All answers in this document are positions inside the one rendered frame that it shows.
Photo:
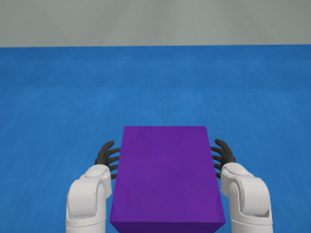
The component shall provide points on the robot left forearm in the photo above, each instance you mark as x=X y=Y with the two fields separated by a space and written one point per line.
x=86 y=201

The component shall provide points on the left robot hand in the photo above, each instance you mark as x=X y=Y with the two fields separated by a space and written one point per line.
x=103 y=157

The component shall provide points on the right robot hand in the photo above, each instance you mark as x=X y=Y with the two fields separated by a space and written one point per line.
x=226 y=156

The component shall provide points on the carton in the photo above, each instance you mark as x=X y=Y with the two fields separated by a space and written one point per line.
x=166 y=182

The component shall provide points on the robot right forearm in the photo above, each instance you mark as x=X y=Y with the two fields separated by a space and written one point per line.
x=249 y=200

